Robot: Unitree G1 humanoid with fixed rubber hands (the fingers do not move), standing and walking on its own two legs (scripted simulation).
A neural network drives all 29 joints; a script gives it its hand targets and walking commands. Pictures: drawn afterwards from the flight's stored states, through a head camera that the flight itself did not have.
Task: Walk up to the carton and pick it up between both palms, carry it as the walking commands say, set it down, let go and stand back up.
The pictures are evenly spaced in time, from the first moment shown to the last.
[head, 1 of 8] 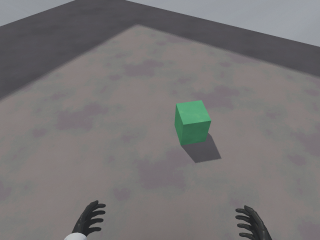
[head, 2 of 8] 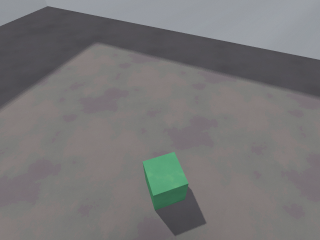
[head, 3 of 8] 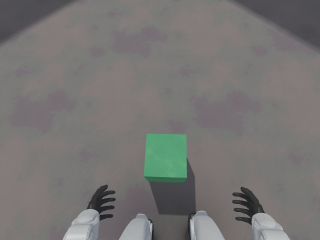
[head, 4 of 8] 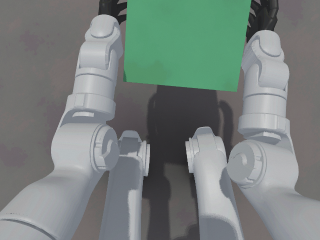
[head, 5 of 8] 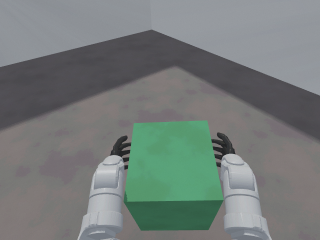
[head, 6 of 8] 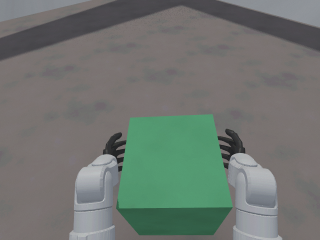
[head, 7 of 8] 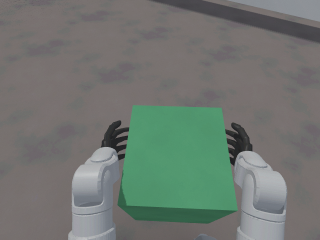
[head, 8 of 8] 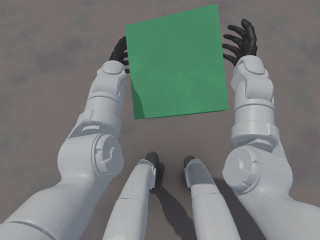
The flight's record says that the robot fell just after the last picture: yes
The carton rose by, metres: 0.70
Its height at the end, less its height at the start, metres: +0.57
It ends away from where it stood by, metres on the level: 2.53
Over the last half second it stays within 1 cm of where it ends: no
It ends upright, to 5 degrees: no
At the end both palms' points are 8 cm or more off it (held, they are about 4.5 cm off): no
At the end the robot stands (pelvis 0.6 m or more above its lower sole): yes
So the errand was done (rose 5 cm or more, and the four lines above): no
